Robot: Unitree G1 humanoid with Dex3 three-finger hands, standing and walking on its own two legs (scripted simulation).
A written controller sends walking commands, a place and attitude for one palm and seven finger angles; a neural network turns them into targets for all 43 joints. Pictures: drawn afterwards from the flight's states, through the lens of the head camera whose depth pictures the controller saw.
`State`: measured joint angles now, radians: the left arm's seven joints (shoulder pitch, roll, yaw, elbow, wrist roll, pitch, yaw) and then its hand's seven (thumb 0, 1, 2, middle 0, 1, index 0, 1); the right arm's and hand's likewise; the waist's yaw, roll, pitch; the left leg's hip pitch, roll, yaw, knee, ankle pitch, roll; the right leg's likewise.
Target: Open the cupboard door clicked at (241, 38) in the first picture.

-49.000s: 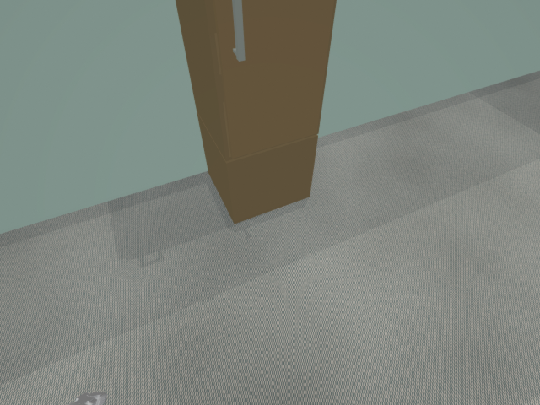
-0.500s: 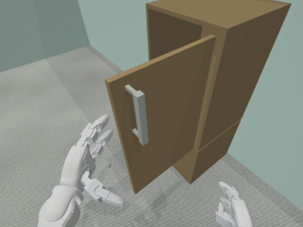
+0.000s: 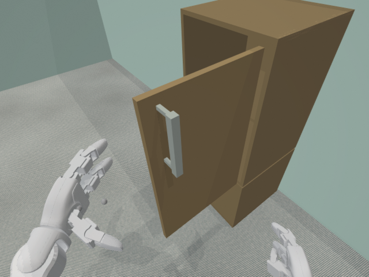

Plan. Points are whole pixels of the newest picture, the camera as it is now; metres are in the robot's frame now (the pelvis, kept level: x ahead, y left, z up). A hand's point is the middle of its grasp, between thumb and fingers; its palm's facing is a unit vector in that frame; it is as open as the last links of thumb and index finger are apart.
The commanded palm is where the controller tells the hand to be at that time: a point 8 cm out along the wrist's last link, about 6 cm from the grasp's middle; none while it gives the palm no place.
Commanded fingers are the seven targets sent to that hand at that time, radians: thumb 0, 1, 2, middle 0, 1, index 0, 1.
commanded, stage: draw the hand back to the body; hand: left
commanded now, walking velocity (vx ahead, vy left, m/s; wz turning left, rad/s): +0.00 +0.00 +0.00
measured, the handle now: (169, 142) +0.36 +0.08 +0.14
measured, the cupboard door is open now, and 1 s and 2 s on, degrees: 92 92 92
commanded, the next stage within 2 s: step back with the hand held close in 1.08 s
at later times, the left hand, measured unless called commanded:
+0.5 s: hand (63, 190) +0.21 +0.24 +0.15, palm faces +0.36 -0.85 -0.39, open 11.5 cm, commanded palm +0.16 +0.29 +0.17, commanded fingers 0.00 0.58 0.76 -0.19 -0.30 -0.19 -0.30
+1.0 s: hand (46, 186) +0.22 +0.28 +0.16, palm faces +0.44 -0.81 -0.39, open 7.5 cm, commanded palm +0.16 +0.31 +0.18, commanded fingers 0.00 0.90 0.90 -0.20 -0.30 -0.20 -0.30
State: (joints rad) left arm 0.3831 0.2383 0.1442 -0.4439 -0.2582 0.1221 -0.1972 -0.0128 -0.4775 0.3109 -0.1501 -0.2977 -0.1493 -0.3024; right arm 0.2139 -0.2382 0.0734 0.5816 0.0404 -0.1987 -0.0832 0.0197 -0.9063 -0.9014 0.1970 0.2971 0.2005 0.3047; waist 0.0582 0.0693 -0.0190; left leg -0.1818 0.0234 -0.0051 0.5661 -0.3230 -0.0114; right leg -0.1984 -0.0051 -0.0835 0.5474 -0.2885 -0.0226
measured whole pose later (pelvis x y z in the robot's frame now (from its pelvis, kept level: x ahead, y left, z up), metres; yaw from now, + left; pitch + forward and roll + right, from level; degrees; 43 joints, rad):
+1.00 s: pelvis +0.02 +0.02 +0.01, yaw -1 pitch -5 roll -1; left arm 0.44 0.32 0.31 -0.36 -0.05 -0.08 0.12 0.01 0.88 0.89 -0.21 -0.30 -0.20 -0.30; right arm 0.17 -0.22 0.02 0.65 -0.01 -0.09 -0.08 0.02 -0.91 -0.90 0.20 0.30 0.20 0.30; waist 0.08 0.06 0.05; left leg -0.04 0.01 0.03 0.39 -0.27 0.01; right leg -0.06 -0.01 -0.05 0.36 -0.21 0.00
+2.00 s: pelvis -0.10 +0.04 -0.01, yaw -1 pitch +0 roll -2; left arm 0.53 0.41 0.44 -0.54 0.00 -0.24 0.17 0.01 0.89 0.90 -0.21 -0.30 -0.21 -0.30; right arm 0.23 -0.22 0.01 0.58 0.00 -0.10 -0.09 0.02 -0.91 -0.90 0.20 0.30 0.20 0.30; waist 0.00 0.01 0.06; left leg -0.45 0.01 0.03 0.67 -0.22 0.04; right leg -0.44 -0.02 -0.04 0.59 -0.19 0.01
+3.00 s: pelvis -0.28 +0.02 +0.00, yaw -1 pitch -1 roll +1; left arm 0.53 0.42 0.42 -0.43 -0.02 -0.18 0.16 0.01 0.89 0.90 -0.21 -0.30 -0.21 -0.30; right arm 0.29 -0.22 0.00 0.67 -0.01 -0.14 -0.09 0.02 -0.91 -0.90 0.20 0.30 0.20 0.30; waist -0.05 -0.02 -0.03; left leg -0.33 0.01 0.05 0.53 -0.19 0.01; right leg -0.19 0.00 -0.03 0.57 -0.37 -0.03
